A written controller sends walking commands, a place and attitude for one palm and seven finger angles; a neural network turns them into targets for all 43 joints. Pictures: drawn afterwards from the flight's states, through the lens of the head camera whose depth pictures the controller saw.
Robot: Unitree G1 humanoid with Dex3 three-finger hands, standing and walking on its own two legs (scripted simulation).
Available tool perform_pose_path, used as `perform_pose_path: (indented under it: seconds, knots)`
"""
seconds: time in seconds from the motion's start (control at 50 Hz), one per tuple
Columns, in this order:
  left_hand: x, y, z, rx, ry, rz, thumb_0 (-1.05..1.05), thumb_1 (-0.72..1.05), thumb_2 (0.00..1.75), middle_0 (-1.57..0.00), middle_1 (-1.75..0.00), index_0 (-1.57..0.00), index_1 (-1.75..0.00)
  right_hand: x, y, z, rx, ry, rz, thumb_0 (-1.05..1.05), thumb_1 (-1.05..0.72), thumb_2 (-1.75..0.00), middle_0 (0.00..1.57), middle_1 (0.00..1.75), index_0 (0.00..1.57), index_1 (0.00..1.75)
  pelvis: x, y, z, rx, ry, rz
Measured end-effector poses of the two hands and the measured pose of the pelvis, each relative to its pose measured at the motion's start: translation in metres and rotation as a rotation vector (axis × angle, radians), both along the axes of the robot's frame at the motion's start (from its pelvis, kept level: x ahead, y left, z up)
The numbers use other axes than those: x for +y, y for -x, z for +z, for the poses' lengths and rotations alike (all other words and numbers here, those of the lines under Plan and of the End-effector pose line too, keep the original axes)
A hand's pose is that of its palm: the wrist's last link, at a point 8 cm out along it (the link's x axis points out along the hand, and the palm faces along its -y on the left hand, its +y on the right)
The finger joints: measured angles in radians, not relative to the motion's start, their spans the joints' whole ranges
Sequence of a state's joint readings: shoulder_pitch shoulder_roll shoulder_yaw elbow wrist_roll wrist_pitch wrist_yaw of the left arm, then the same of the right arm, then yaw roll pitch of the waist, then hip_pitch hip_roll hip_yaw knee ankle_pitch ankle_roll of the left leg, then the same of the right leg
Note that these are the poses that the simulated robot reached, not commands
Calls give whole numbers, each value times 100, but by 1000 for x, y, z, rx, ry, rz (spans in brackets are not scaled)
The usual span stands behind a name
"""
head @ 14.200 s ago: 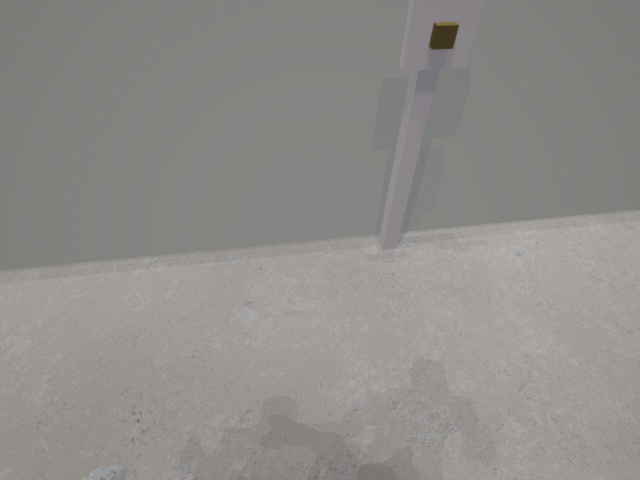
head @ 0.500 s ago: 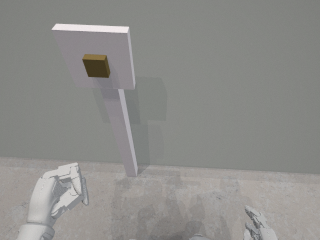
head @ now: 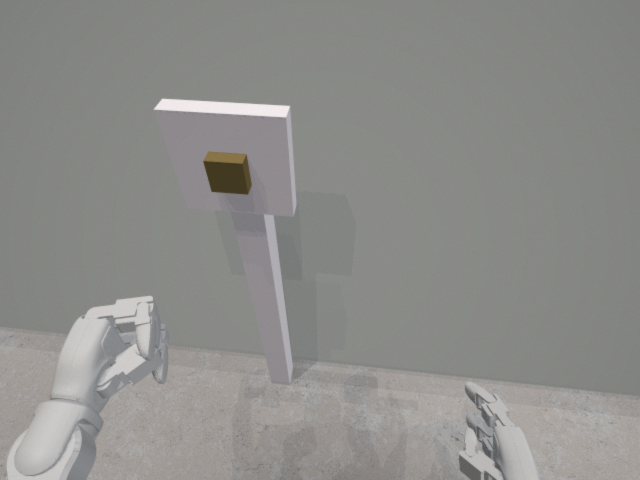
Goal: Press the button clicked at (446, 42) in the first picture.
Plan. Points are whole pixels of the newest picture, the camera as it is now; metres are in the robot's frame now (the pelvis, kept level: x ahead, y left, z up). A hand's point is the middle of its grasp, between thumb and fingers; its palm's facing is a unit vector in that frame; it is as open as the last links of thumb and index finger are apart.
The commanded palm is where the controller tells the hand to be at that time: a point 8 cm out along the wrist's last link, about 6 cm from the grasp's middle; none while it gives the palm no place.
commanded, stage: raise the hand and make a fist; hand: left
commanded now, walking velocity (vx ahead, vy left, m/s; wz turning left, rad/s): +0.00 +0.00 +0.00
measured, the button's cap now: (229, 172) +0.50 +0.18 +0.13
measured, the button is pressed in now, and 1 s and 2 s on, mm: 0 0 0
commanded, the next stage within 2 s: aim a knuckle at the button in 0.54 s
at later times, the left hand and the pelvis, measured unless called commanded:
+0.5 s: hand (151, 344) +0.22 +0.20 +0.12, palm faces +0.02 -1.00 -0.06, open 3.1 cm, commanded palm +0.19 +0.25 +0.12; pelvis -0.01 -0.01 +0.01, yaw -1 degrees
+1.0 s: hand (182, 298) +0.28 +0.19 +0.11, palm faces -0.02 -1.00 -0.03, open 3.1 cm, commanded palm +0.26 +0.24 +0.11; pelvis -0.02 -0.01 +0.01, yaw -1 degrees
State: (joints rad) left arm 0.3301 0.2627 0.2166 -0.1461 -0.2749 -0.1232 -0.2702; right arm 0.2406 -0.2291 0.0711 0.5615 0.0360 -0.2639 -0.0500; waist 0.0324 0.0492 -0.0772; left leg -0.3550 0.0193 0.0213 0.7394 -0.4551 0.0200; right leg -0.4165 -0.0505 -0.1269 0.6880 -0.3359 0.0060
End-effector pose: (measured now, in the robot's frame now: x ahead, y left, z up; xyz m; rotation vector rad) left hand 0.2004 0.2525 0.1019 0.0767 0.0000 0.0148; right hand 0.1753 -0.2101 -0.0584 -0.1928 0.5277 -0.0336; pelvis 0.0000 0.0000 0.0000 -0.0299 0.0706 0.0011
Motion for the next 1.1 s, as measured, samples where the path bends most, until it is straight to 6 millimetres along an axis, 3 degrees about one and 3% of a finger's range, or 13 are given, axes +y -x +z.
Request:
perform_pose_path:
  seconds: [0.22, 0.4, 0.72, 1.1]
  knots:
    - [12, -16, 24, -26, 5, -7, 2, 90, 90, -130, -150, -130, -150, -19, 17, 2, 35, 32, -38, 1, -90, -90, 21, 30, 20, 30, -3, 1, 9, -40, -7, -6]
    - [1, -8, 14, 13, 25, -10, 2, 90, 90, -130, -150, -130, -150, -30, 26, 9, 17, 47, -58, 1, -90, -90, 21, 30, 20, 30, -6, 7, 11, -55, -13, -16]
    - [-2, 1, 16, -5, 19, 4, 2, 90, 90, -130, -150, -130, -150, -25, 31, 6, 7, 25, -37, 1, -90, -90, 21, 30, 20, 30, -12, 18, 11, -73, -16, -8]
    - [-11, -80, 7, 19, 46, -22, 2, 90, 90, -130, -150, -130, -150, -47, 57, -8, 116, 57, -121, 1, -90, -90, 21, 30, 20, 30, -14, 18, 10, -30, -27, -29]
